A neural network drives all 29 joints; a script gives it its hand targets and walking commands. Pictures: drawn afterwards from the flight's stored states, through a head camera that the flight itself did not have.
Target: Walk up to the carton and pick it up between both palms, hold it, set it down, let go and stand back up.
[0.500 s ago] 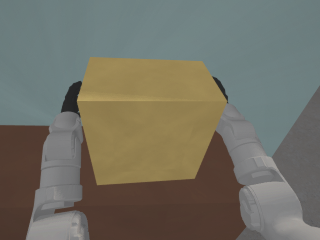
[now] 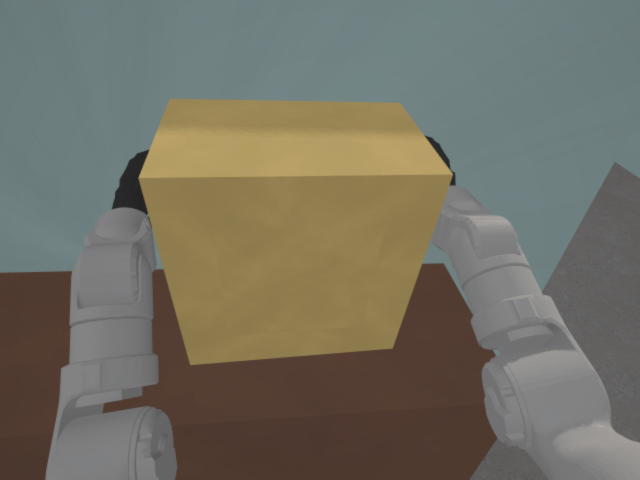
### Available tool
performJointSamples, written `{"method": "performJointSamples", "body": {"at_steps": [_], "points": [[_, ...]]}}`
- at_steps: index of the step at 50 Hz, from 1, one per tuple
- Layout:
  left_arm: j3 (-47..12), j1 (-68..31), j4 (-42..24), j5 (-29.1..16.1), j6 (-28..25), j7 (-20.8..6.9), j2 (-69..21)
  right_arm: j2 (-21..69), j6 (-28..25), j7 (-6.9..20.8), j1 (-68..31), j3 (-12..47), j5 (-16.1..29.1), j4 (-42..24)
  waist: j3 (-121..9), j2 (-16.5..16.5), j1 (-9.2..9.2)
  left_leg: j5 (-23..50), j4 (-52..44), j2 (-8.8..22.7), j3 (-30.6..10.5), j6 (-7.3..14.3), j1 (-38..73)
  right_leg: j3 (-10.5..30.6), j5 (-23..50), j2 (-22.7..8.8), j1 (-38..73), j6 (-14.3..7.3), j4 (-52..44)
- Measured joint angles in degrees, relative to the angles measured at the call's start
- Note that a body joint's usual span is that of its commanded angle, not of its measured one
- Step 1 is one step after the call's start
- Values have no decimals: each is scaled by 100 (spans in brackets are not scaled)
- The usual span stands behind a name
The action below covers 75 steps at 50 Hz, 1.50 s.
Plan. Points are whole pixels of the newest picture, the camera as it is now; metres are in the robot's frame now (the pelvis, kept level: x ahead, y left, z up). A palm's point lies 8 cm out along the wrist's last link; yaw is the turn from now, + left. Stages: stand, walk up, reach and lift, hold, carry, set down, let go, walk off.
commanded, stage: reach and lift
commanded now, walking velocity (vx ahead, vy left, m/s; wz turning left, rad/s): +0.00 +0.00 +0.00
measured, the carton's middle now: (292, 236) +0.37 +0.01 +0.20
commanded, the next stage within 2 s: hold in 1.04 s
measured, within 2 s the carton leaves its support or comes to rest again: neither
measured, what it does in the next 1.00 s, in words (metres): stands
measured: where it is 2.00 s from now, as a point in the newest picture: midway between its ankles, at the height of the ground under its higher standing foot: outside the picture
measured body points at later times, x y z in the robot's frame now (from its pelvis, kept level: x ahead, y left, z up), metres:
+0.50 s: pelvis +0.00 +0.00 +0.00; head -0.07 +0.02 +0.44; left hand +0.39 +0.18 +0.26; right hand +0.39 -0.18 +0.29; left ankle +0.04 +0.13 -0.75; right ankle -0.02 -0.12 -0.75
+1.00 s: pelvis +0.00 +0.00 +0.00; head -0.08 +0.01 +0.44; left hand +0.39 +0.18 +0.28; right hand +0.39 -0.18 +0.31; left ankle +0.04 +0.13 -0.75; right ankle -0.02 -0.12 -0.75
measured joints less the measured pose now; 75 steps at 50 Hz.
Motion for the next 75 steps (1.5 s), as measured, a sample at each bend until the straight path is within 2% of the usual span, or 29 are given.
{"method": "performJointSamples", "body": {"at_steps": [27, 43, 75], "points": [[-31, -621, 408, -142, 549, 9, 193, -339, 672, -152, -763, 214, 438, 403, -341, 103, 9, -55, 118, 41, -16, -13, -212, 92, 36, 67, -177, -12, -8], [-67, -768, 445, -246, 737, -16, 316, -454, 940, -293, -958, 377, 674, 371, -449, 130, 3, -107, 169, 62, -90, -47, -228, 90, 24, 113, -145, -41, -43], [-182, -1469, 1268, -375, 935, -45, 514, -688, 1280, -277, -1758, 539, 831, 1195, -788, 213, 130, -98, 197, 91, -160, -80, -371, 162, 51, 183, -291, -81, -28]]}}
